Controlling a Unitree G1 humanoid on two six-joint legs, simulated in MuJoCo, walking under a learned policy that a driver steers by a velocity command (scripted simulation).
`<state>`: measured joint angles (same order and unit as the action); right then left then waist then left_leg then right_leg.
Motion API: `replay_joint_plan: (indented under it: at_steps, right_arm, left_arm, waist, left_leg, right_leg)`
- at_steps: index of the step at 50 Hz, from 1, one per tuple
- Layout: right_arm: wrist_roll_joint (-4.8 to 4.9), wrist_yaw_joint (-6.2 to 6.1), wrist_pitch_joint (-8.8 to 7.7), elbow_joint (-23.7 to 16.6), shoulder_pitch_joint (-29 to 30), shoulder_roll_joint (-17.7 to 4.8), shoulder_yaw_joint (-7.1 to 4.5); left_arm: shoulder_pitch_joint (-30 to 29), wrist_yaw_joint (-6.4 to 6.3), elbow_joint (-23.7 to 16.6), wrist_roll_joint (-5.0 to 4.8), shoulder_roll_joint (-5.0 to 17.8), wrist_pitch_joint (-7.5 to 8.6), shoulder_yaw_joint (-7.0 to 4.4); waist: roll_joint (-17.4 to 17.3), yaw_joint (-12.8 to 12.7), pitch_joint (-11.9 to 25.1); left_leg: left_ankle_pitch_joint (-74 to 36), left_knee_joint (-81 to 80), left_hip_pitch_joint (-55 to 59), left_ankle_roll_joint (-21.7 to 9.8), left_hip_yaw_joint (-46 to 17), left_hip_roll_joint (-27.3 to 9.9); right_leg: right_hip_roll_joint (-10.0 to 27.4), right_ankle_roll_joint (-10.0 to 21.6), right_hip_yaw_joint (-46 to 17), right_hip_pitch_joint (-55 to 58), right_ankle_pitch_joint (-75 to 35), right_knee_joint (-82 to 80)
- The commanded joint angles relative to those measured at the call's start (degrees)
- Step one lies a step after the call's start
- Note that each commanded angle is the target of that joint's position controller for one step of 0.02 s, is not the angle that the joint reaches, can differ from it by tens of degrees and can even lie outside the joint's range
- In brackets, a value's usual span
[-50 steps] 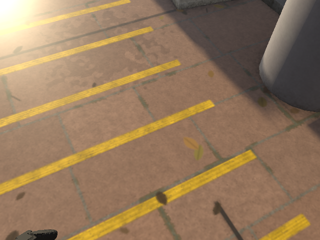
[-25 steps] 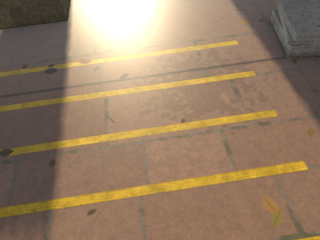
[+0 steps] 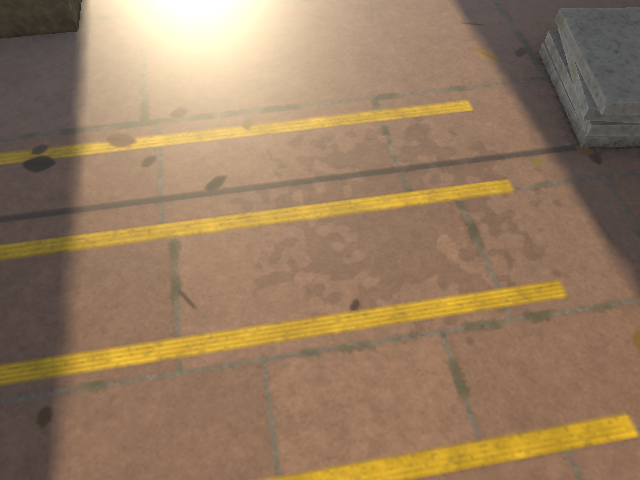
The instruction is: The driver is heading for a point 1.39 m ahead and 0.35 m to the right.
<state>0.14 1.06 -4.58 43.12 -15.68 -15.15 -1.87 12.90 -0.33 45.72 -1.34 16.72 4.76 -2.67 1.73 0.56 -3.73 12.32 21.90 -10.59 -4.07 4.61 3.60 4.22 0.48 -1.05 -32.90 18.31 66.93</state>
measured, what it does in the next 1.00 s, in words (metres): walks ahead: right foot, then left foot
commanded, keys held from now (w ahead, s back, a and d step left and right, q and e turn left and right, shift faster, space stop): shift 1.00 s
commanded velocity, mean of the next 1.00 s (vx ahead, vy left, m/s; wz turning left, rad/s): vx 0.08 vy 0.00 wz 0.01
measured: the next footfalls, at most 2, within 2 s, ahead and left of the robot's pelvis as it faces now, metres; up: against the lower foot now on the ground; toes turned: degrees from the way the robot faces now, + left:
right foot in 0.22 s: +0.34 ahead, -0.10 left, +0.00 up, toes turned +1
left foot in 0.54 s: +0.26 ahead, +0.14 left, +0.00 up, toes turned +0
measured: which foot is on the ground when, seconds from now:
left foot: down 0.00-0.22, up 0.24-0.52, down 0.54-1.00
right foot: up 0.00-0.20, down 0.22-1.00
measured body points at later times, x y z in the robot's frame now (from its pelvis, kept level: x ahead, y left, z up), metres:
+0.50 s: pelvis +0.20 -0.01 -0.01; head +0.23 -0.01 +0.43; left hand +0.34 +0.24 -0.13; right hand +0.31 -0.28 -0.14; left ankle +0.21 +0.14 -0.73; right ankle +0.30 -0.10 -0.74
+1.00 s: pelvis +0.26 +0.02 -0.01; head +0.28 +0.02 +0.44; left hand +0.37 +0.28 -0.14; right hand +0.33 -0.23 -0.15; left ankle +0.22 +0.14 -0.74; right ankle +0.30 -0.10 -0.74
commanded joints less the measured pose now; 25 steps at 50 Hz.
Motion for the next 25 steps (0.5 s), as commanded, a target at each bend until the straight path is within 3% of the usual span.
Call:
replay_joint_plan:
  at_steps: [1,3,5,7,9,10,11,12,13,14,15,16,17,18,20,22,25]
  right_arm:
    - [0.30,-0.60,-1.91,-3.35,6.51,-6.92,-1.56]
    - [0.50,-1.39,-1.55,-2.23,4.70,-7.16,-1.64]
    - [0.89,-1.86,-1.17,-0.29,0.30,-8.99,-2.09]
    - [1.07,-2.13,-0.60,0.71,0.19,-10.15,-2.48]
    - [0.71,-2.22,0.36,1.42,0.63,-10.44,-2.74]
    - [0.67,-2.26,0.95,1.45,1.58,-10.15,-2.68]
    - [0.36,-2.16,1.37,1.50,0.49,-9.22,-2.39]
    - [-0.97,-1.80,1.16,1.14,-4.79,-6.93,-1.51]
    - [-0.27,-1.09,1.55,3.49,-13.80,-1.97,0.29]
    - [0.79,-0.61,2.29,4.84,-11.67,-7.67,-0.91]
    - [1.55,-0.75,3.28,3.20,-6.45,-9.57,-1.71]
    - [1.21,-1.47,4.43,2.40,-2.21,-9.11,-1.83]
    - [0.83,-2.18,5.77,2.22,-0.66,-8.40,-1.98]
    - [0.67,-2.64,6.90,2.38,-1.42,-7.18,-1.77]
    - [0.09,-3.42,7.52,3.87,-3.60,-4.77,-1.20]
    - [-0.16,-3.53,7.39,4.77,-3.56,-4.54,-1.12]
    - [-1.09,-3.01,6.97,5.92,-3.04,-4.07,-1.16]
  left_arm:
    - [3.30,0.19,-3.67,1.17,0.94,-0.11,0.06]
    - [-2.61,1.12,-5.10,1.94,-0.10,0.79,0.83]
    - [-7.21,2.30,-6.67,1.99,0.52,1.28,0.85]
    - [-8.57,3.05,-7.60,1.90,2.91,1.30,0.27]
    - [-6.19,3.19,-6.81,2.39,5.47,1.42,-0.68]
    - [-2.06,3.06,-5.31,2.73,6.27,1.54,-1.22]
    - [1.33,2.68,-4.21,3.05,7.86,1.75,-1.80]
    - [2.61,2.05,-4.95,4.24,11.21,1.57,-2.10]
    - [3.04,1.72,-5.12,4.93,7.36,0.89,-0.54]
    - [3.19,2.01,-5.24,2.95,4.12,0.09,0.09]
    - [-1.84,2.15,-5.88,1.55,4.57,-0.53,0.04]
    - [-5.62,2.07,-6.15,1.29,3.63,-1.10,0.39]
    - [-8.70,1.83,-6.37,1.63,3.10,-1.62,0.67]
    - [-10.81,1.63,-6.27,2.38,4.07,-2.22,0.35]
    - [-11.84,1.16,-5.89,3.29,4.47,-2.87,-0.06]
    - [-10.67,0.59,-4.91,2.91,4.44,-3.00,-0.19]
    - [-10.79,-0.15,-3.67,1.94,4.19,-3.51,-0.07]
  waist:
    - [-5.47,-4.08,1.43]
    - [-5.64,-1.43,2.44]
    - [-4.85,0.67,4.14]
    - [-5.41,0.00,4.32]
    - [-5.24,-1.76,5.48]
    - [-4.53,-4.03,7.01]
    - [-1.75,-5.31,9.33]
    - [6.17,-3.28,16.18]
    - [14.59,-1.01,26.80]
    - [7.28,-3.27,29.13]
    - [3.65,-2.36,21.98]
    - [0.11,-1.58,15.83]
    - [-0.40,-0.20,11.66]
    - [2.15,1.53,9.54]
    - [5.57,2.03,9.38]
    - [5.27,1.43,11.55]
    - [4.37,2.28,10.15]
  left_leg:
    - [-46.54,-10.23,-2.91,-8.68,-6.76,-13.24]
    - [-42.46,-9.82,-4.38,-6.67,-2.13,-8.79]
    - [-37.18,-9.50,-0.79,-5.76,-4.05,-10.24]
    - [-33.41,-7.55,3.28,-4.85,-6.00,-12.35]
    - [-35.08,-2.04,6.96,-4.00,-7.17,-13.28]
    - [-38.15,3.64,7.58,-3.01,-6.68,-12.11]
    - [-35.79,12.62,6.56,-0.93,-4.88,-8.50]
    - [-17.15,27.57,-4.36,2.32,-4.12,-4.21]
    - [25.58,45.70,-14.32,5.92,-8.22,0.86]
    - [28.53,48.96,-14.74,6.28,-14.56,-0.48]
    - [26.24,49.03,-17.81,6.76,-13.49,-2.83]
    - [23.38,46.33,-19.07,7.23,-11.43,-4.58]
    - [20.94,42.15,-16.93,7.59,-10.80,-6.01]
    - [18.90,36.10,-12.04,7.92,-9.41,-6.53]
    - [16.84,28.28,-5.80,8.34,-6.72,-5.35]
    - [10.34,22.13,-2.14,7.52,-6.45,-5.63]
    - [0.31,12.34,4.39,5.11,-4.37,-4.55]
  right_leg:
    - [0.55,-1.60,0.64,0.69,-7.11,-11.53]
    - [-2.04,-1.47,3.25,6.69,-21.04,-25.97]
    - [-3.68,-0.79,2.29,9.57,-30.74,-33.71]
    - [-3.59,0.77,0.20,9.79,-30.92,-37.56]
    - [-4.28,2.45,-0.24,11.77,-27.86,-38.15]
    - [-5.51,3.31,0.78,16.03,-28.16,-39.73]
    - [-4.68,4.32,0.96,22.49,-40.09,-41.59]
    - [5.41,10.26,-8.16,38.20,-66.97,-35.15]
    - [18.92,22.01,-24.77,49.45,-76.18,-35.50]
    - [16.80,21.62,-26.57,46.97,-65.41,-37.68]
    - [15.01,19.40,-23.10,40.39,-51.75,-40.33]
    - [12.95,17.06,-20.99,32.34,-38.91,-43.58]
    - [11.51,15.10,-18.99,23.97,-28.42,-46.61]
    - [8.90,13.04,-16.28,16.64,-20.37,-49.33]
    - [6.03,12.16,-12.28,11.80,-15.66,-51.26]
    - [6.02,12.01,-11.52,12.09,-9.31,-51.57]
    - [4.29,8.65,-9.88,7.62,7.81,-51.71]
